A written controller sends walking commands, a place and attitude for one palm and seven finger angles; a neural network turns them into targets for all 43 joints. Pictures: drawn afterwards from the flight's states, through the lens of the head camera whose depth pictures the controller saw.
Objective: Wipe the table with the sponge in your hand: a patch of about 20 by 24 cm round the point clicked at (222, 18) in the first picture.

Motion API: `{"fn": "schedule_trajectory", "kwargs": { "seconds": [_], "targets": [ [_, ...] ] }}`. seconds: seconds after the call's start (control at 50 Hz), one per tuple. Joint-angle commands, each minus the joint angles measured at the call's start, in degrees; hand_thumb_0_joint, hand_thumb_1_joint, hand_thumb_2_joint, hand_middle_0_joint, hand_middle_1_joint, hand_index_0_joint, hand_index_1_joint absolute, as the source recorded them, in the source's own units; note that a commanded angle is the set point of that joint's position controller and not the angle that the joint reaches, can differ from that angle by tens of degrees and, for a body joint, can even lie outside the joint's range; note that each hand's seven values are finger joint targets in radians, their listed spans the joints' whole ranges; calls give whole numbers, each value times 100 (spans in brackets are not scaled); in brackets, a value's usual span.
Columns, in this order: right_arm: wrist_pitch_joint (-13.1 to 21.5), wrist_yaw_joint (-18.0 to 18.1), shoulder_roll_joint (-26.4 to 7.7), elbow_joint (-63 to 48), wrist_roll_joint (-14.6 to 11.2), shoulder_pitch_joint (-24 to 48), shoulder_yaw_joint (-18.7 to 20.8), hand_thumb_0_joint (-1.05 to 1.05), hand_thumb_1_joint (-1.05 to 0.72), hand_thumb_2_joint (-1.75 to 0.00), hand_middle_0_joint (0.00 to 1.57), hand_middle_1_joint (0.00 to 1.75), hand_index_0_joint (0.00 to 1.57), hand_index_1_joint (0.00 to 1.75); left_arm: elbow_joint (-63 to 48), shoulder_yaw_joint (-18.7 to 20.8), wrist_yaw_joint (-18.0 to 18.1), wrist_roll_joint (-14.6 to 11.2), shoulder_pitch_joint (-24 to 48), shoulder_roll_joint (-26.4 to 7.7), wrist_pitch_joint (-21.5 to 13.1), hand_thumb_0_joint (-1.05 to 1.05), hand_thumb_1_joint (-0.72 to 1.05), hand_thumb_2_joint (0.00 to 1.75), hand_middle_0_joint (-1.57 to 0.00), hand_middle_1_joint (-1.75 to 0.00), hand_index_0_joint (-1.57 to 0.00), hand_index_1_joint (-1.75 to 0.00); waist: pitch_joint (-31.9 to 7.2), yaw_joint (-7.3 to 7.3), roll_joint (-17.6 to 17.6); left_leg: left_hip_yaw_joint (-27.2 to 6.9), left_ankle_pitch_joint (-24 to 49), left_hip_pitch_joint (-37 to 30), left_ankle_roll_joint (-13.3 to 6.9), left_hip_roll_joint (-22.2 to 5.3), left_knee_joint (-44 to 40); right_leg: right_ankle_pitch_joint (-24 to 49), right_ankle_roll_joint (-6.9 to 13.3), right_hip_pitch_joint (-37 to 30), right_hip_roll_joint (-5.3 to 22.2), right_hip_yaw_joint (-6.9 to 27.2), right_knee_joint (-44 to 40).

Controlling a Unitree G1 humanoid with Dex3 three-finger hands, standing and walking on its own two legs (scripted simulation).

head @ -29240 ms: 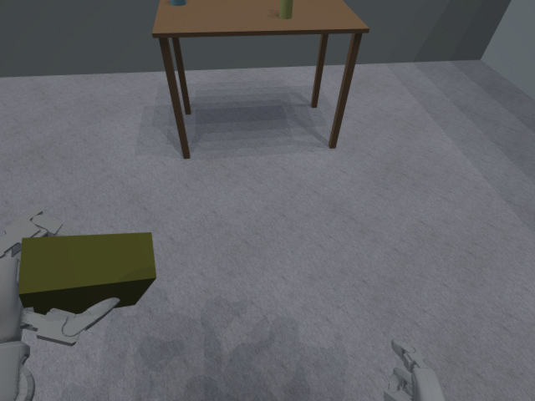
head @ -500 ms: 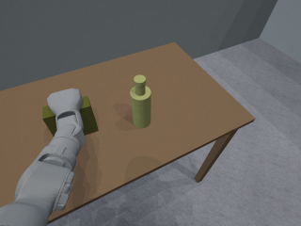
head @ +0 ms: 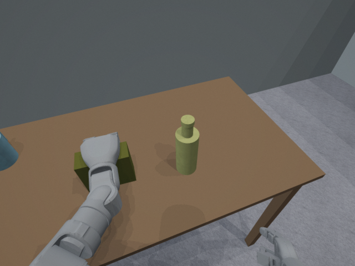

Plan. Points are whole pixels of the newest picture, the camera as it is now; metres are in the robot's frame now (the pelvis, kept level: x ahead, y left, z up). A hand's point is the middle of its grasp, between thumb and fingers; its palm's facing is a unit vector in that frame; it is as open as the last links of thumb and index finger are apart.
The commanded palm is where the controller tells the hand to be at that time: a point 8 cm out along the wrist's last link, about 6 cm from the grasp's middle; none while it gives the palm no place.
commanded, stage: wipe back along the third lane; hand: left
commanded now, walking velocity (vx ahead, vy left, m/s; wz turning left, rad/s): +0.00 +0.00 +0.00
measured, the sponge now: (109, 171) +0.35 +0.23 -0.02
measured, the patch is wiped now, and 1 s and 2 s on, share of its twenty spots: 1.00 1.00 1.00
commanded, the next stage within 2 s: slide back across to the middle lane in 1.88 s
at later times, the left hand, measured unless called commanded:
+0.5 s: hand (107, 182) +0.29 +0.20 +0.03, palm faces +0.03 -0.05 -1.00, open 9.7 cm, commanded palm +0.24 +0.17 +0.06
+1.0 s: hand (112, 199) +0.25 +0.18 +0.03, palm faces +0.04 -0.08 -1.00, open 9.7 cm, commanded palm +0.20 +0.16 +0.06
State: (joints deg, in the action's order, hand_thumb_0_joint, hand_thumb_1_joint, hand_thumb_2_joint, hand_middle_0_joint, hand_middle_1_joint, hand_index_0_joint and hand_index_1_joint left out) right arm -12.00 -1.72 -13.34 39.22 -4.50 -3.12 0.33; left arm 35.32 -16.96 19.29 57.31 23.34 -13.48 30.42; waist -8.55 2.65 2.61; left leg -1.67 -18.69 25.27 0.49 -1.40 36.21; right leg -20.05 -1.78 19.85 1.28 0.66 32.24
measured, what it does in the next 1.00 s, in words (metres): stands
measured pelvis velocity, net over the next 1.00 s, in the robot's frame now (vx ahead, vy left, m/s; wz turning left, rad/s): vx -0.01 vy -0.02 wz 0.00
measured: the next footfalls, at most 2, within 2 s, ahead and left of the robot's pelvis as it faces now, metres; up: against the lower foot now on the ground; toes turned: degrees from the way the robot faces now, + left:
none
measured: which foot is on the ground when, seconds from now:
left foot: down 0.00-1.00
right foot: down 0.00-1.00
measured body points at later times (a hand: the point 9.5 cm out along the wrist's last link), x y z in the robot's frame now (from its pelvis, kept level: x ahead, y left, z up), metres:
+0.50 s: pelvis +0.00 -0.01 +0.00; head -0.01 -0.03 +0.45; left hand +0.29 +0.20 +0.08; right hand +0.22 -0.22 -0.09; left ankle -0.01 +0.12 -0.73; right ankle -0.05 -0.15 -0.73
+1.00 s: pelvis -0.01 -0.02 +0.00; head -0.04 -0.06 +0.45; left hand +0.25 +0.18 +0.08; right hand +0.23 -0.23 -0.08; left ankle -0.01 +0.12 -0.73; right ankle -0.05 -0.15 -0.73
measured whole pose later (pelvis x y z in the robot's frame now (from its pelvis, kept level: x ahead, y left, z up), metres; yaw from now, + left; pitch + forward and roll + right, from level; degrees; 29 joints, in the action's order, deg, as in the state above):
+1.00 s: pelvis -0.01 -0.02 +0.00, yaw +0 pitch +1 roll +0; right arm -11.3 -3.9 -14.3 37.6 -5.1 -0.6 0.1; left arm 10.1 -20.6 16.3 59.0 0.0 -13.2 31.2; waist -6.1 4.7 4.4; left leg -1.9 -17.6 17.3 2.1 -2.4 34.0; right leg -20.7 -0.3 13.4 0.4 0.2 33.3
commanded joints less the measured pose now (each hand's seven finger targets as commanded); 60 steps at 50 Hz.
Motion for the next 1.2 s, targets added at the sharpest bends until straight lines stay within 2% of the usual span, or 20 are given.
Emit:
{"fn": "schedule_trajectory", "kwargs": {
  "seconds": [0.0,0.08,0.16,0.24,0.28,0.32,0.34,0.38,0.44,0.52,0.54,0.56,0.64,0.7,0.74,1.0,1.04,1.06,1.14,1.18],
  "targets": [
    [192,-3,-708,-897,0,880,174,0,-90,-90,20,30,20,30,-792,69,-439,-362,-73,97,216,0,10,130,-120,-160,-120,-160,-1035,91,-624,223,2758,-1154,-206,148,-246,3186,523,-560,-337,-603,-90],
    [173,-16,-693,-996,-16,1049,126,0,-90,-90,20,30,20,30,-1307,-24,-551,-379,-409,106,248,0,10,130,-120,-160,-120,-160,-895,87,-780,238,2728,-1158,-199,176,-263,3373,497,-701,-314,-578,-114],
    [219,-80,-668,-1087,-29,1073,113,0,-90,-90,20,30,20,30,-1735,-165,-615,-276,-835,138,243,0,10,130,-120,-160,-120,-160,-921,137,-463,204,2955,-1257,-208,187,-241,3416,531,-781,-331,-547,-57],
    [246,-109,-690,-1112,-31,1138,118,0,-90,-90,20,30,20,30,-1972,109,-624,-322,-1311,-118,227,0,10,130,-120,-160,-120,-160,-795,209,-662,198,2653,-1133,-194,193,-305,3330,535,-845,-349,-496,-100],
    [266,-128,-650,-1168,-38,1160,109,0,-90,-90,20,30,20,30,-2157,-154,-632,-339,-1439,144,229,0,10,130,-120,-160,-120,-160,-740,181,-695,225,2655,-1133,-210,199,-294,3370,518,-842,-333,-530,-85],
    [268,-135,-663,-1150,-47,1174,109,0,-90,-90,20,30,20,30,-2203,-41,-621,-326,-1560,2,247,0,10,130,-120,-160,-120,-160,-708,200,-763,224,2540,-1114,-204,199,-322,3274,517,-832,-339,-510,-102],
    [264,-129,-692,-1146,-37,1232,113,0,-90,-90,20,30,20,30,-2244,83,-615,-303,-1573,-129,249,0,10,130,-120,-160,-120,-160,-684,229,-764,197,2412,-1089,-191,177,-375,3068,526,-804,-353,-492,-122],
    [260,-129,-646,-1169,-53,1285,105,0,-90,-90,20,30,20,30,-2341,-311,-640,-273,-1263,193,288,0,10,130,-120,-160,-120,-160,-530,144,-654,208,2137,-1109,-214,189,-420,2656,525,-629,-356,-541,-172],
    [289,-117,-681,-1116,-36,1319,115,0,-90,-90,20,30,20,30,-2283,-99,-626,-198,-1333,-25,235,0,10,130,-120,-160,-120,-160,-553,213,-700,183,1962,-1125,-213,188,-461,2394,557,-593,-385,-484,-208],
    [296,-132,-624,-1137,-54,1395,116,0,-90,-90,20,30,20,30,-2270,-441,-629,-218,-1282,305,205,0,10,130,-120,-160,-120,-160,-483,196,-664,196,1723,-1112,-223,210,-464,2069,548,-481,-371,-520,-216],
    [295,-133,-656,-1104,-41,1396,131,0,-90,-90,20,30,20,30,-2227,-242,-605,-198,-1273,119,184,0,10,130,-120,-160,-120,-160,-462,221,-707,183,1649,-1100,-211,188,-490,1963,564,-473,-387,-482,-248],
    [307,-136,-620,-1147,-43,1414,123,0,-90,-90,20,30,20,30,-2291,-453,-613,-225,-1262,340,172,0,10,130,-120,-160,-120,-160,-524,209,-704,204,1620,-1101,-230,219,-472,1970,546,-507,-369,-503,-227],
    [316,-125,-657,-1093,-33,1452,140,0,-90,-90,20,30,20,30,-2237,-105,-565,-273,-1467,37,110,0,10,130,-120,-160,-120,-160,-480,282,-821,232,1501,-1076,-219,222,-479,1930,544,-562,-365,-407,-308],
    [321,-139,-603,-1144,-54,1508,123,0,-90,-90,20,30,20,30,-2314,-397,-584,-288,-1672,311,106,0,10,130,-120,-160,-120,-160,-306,253,-843,266,1444,-1062,-233,245,-468,1898,513,-541,-338,-402,-346],
    [320,-148,-634,-1134,-53,1531,131,0,-90,-90,20,30,20,30,-2380,-161,-571,-262,-1781,54,99,0,10,130,-120,-160,-120,-160,-285,294,-839,243,1429,-1077,-223,240,-495,1856,531,-570,-350,-335,-392],
    [405,-209,-573,-1188,-81,1678,132,0,-90,-90,20,30,20,30,-2827,-506,-607,-217,-2260,315,122,0,10,130,-120,-160,-120,-160,21,293,-820,276,1463,-1195,-238,243,-524,1848,521,-509,-349,-273,-460],
    [413,-193,-620,-1142,-62,1659,145,0,-90,-90,20,30,20,30,-2826,-211,-567,-159,-2103,0,129,0,10,130,-120,-160,-120,-160,-110,333,-754,246,1420,-1208,-218,240,-554,1723,547,-514,-375,-219,-452],
    [415,-193,-582,-1163,-73,1663,132,0,-90,-90,20,30,20,30,-2806,-443,-567,-152,-2036,253,143,0,10,130,-120,-160,-120,-160,-178,299,-705,277,1471,-1208,-235,249,-535,1836,539,-530,-363,-305,-361],
    [433,-201,-613,-1117,-46,1616,161,0,-90,-90,20,30,20,30,-2695,-205,-535,-135,-2308,75,84,0,10,130,-120,-160,-120,-160,-247,352,-871,256,1579,-1181,-209,251,-468,2061,552,-581,-384,-220,-342],
    [420,-208,-571,-1140,-64,1637,149,0,-90,-90,20,30,20,30,-2711,-513,-543,-116,-2173,366,82,0,10,130,-120,-160,-120,-160,-180,285,-800,260,1604,-1157,-218,244,-447,2090,547,-495,-369,-299,-274]
  ]
}}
